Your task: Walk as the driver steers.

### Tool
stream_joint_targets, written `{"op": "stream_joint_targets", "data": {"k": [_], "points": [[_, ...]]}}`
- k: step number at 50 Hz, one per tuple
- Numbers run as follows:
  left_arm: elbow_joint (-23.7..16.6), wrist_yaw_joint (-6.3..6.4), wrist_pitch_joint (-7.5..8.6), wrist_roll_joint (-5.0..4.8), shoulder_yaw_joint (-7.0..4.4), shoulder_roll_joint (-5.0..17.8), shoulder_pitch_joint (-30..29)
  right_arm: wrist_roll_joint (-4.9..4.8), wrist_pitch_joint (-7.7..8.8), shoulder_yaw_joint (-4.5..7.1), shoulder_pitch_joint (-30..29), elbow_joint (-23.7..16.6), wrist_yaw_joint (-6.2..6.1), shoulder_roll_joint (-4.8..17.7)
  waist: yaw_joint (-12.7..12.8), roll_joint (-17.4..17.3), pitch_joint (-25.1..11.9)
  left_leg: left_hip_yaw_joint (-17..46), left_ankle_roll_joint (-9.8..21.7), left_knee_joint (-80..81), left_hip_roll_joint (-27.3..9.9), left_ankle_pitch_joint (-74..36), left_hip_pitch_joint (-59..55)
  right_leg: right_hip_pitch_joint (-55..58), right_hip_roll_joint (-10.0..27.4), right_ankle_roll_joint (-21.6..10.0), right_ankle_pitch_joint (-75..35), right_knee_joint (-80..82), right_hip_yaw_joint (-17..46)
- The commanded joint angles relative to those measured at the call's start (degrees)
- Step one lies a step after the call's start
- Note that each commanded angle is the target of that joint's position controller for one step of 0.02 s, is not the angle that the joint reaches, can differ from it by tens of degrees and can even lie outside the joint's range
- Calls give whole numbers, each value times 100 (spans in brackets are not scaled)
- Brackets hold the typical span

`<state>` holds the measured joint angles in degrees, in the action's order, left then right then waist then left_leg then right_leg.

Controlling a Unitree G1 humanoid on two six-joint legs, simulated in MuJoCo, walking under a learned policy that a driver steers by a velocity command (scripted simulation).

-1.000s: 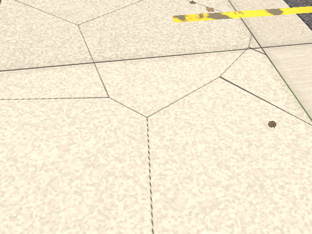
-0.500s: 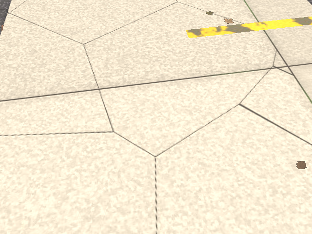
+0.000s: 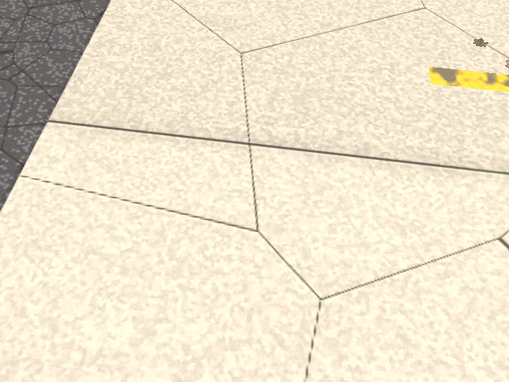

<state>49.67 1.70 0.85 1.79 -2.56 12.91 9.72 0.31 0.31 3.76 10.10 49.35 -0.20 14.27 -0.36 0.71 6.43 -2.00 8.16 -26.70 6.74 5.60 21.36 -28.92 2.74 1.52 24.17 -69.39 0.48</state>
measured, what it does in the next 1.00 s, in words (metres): walks ahead, turning left: right foot, then left foot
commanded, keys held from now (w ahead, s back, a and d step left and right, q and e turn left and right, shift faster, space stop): q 0.10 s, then w+q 0.26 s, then w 0.58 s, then w+e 0.06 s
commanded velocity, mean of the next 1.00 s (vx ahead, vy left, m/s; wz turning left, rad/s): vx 0.36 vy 0.00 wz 0.33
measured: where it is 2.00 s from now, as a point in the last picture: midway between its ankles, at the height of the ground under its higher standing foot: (205, 240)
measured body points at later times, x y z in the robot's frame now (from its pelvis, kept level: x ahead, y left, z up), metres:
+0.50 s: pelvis +0.09 -0.05 +0.01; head +0.09 -0.06 +0.46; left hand +0.10 +0.24 -0.09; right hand +0.26 -0.29 -0.11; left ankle +0.08 +0.05 -0.69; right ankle +0.10 -0.16 -0.73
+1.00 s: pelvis +0.29 +0.06 +0.01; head +0.31 +0.08 +0.46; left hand +0.21 +0.31 -0.13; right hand +0.48 -0.14 -0.11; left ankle +0.28 +0.13 -0.73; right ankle +0.26 -0.09 -0.65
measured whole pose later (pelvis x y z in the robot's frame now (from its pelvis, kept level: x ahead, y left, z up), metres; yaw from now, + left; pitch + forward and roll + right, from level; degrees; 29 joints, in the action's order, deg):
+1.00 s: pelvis +0.29 +0.06 +0.01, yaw +18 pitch +1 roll +0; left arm 53.0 -1.0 3.0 1.3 -2.8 13.5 21.2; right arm 1.5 3.6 1.9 11.5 48.8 0.6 13.3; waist 2.1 1.5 2.0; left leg -4.0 4.4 -23.2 3.0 11.3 12.7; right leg -23.1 3.0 -3.5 18.6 -62.5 -0.2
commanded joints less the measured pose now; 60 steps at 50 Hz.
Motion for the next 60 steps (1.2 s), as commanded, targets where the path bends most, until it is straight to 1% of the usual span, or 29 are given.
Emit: {"op": "stream_joint_targets", "data": {"k": [1,5,8,14,17,19,20,21,22,23,24,25,27,31,34,37,39,40,41,42,43,44,45,46,48,49,51,55,60], "points": [[-115,13,-195,15,-112,411,873,48,57,195,254,-313,-7,793,192,-198,-1175,1635,720,920,-1525,-2397,-678,138,16,102,-320,296,100],[-352,38,-295,22,-159,564,329,43,-34,251,371,-383,-22,906,-3,-488,-1122,2032,481,1121,-1384,-553,-753,-240,15,186,-582,851,225],[-530,-20,-279,53,-179,656,-25,45,-99,282,498,-420,-22,944,-149,-720,-1047,2692,505,1565,-1339,2103,-892,-470,0,253,-626,1350,289],[-722,-77,-54,13,-135,643,-321,108,-58,349,782,-399,12,1045,-281,-699,-861,3274,583,1586,-1372,2731,-1131,-224,-258,92,-278,2387,310],[-759,-86,61,-66,-104,650,-116,133,-59,367,600,-479,74,1057,-114,-753,-791,3415,588,1473,-1216,2916,-578,651,-504,-111,150,3126,281],[-563,-25,128,-158,-91,599,664,109,-91,365,128,-619,103,982,404,-639,-690,3179,309,1245,-873,2991,412,2132,-621,-342,-273,4452,125],[-417,52,164,-141,-125,716,1126,92,-77,327,19,-683,65,807,623,-391,-603,2836,-12,808,-530,3166,1111,3001,-422,-438,-530,5152,158],[-391,142,203,-64,-200,1145,1333,22,-18,213,257,-709,36,346,538,729,-705,1897,-322,-876,-19,3106,1797,3562,798,-589,577,5812,1428],[-524,153,216,70,-289,1626,1144,33,78,137,170,-851,41,233,455,1129,-613,1166,-416,-2077,498,2408,2545,3322,2003,-1065,1936,6435,3592],[-476,115,234,120,-291,1428,830,194,147,171,71,-842,90,590,158,408,-126,1384,-396,-2551,-73,1689,2569,2649,1974,-1245,1996,6399,3554],[-501,44,282,28,-220,1118,610,194,189,191,260,-736,166,661,-39,354,-72,1392,-443,-2668,-174,1333,2395,2474,1648,-1178,1668,6340,3085],[-509,-27,328,-32,-186,965,487,203,199,194,431,-613,218,707,-113,400,-94,1301,-554,-2799,-196,1078,2273,2518,1281,-1029,1097,6319,2488],[-414,-83,401,-68,-158,867,707,269,177,181,416,-542,287,699,-10,646,-212,1045,-698,-3073,-244,756,2138,2550,896,-964,110,6287,1694],[-67,-164,472,-94,-179,822,1417,237,154,56,-454,-819,325,497,300,598,-148,643,-843,-2607,-502,404,2391,2915,817,-1093,-1436,6207,1148],[85,-182,463,-107,-171,778,1655,229,153,-79,-1109,-1006,376,310,474,717,-137,20,-912,-1672,-742,227,1896,2828,721,-1085,-2462,6103,773],[262,-179,437,-72,-195,914,1955,166,169,-156,-1497,-1130,388,248,588,807,-113,-316,-735,-902,-660,465,1219,2813,834,-1064,-3293,5869,643],[343,-164,407,-72,-210,1004,1971,152,190,-138,-1306,-1088,321,342,421,831,-188,-412,-504,-577,-505,618,577,2828,990,-1026,-4175,5555,637],[370,-156,398,-85,-208,1038,1922,152,210,-99,-934,-965,264,419,202,795,-362,-430,-380,-360,-357,652,18,2863,990,-961,-5067,5137,559],[404,-149,381,-131,-198,1042,1862,175,256,-42,-201,-706,195,517,-173,599,-741,-445,-222,44,-236,424,-946,2773,836,-852,-5685,4289,305],[368,-142,382,-173,-164,970,1800,255,327,49,703,-427,115,758,-560,424,-1306,-80,-40,59,-572,365,-2359,2060,635,-738,-5110,3214,98],[42,-188,398,-285,-18,483,1792,384,358,185,1613,-330,20,1307,-861,-573,-2189,2000,414,295,-2258,1571,-4080,412,172,-511,-2804,1348,-225],[35,-160,376,-226,-47,442,2027,264,306,235,1763,-229,27,1543,-693,-1303,-2484,4014,837,985,-3233,1306,-4195,-558,-488,-502,634,97,-99],[25,-139,332,-105,-180,863,1533,115,280,165,1308,-207,44,1207,-544,-604,-1599,3428,722,1010,-2858,1355,-3470,-906,-112,-604,197,-202,267],[-50,-196,375,-97,-146,707,1295,93,300,70,812,-260,64,872,-323,-514,-962,2658,597,1179,-2575,879,-2677,-887,91,-634,-295,11,250],[52,-261,299,-30,-129,548,1321,87,366,-38,399,-258,66,496,-5,-580,-517,1678,303,1545,-2045,302,-1762,-479,294,-561,-661,489,141],[143,-306,219,1,-111,447,1478,87,407,-67,372,-216,51,411,102,-622,-485,1356,245,1690,-1919,122,-1527,-282,305,-504,-736,577,130],[113,-375,132,-5,-128,400,1364,75,517,-53,578,-71,34,473,164,-567,-405,997,268,1880,-1896,-375,-1418,-358,242,-451,-924,636,135],[-172,-426,91,-15,-129,356,500,79,599,-69,884,139,14,440,85,-467,-99,319,203,2111,-1845,-851,-1511,-1065,228,-364,-1753,1215,196],[-573,-508,131,-15,12,187,-581,54,647,-104,1134,321,-40,481,-108,-387,20,-388,47,2104,-1803,-1739,-1672,-667,86,-466,-2689,2803,-363]]}}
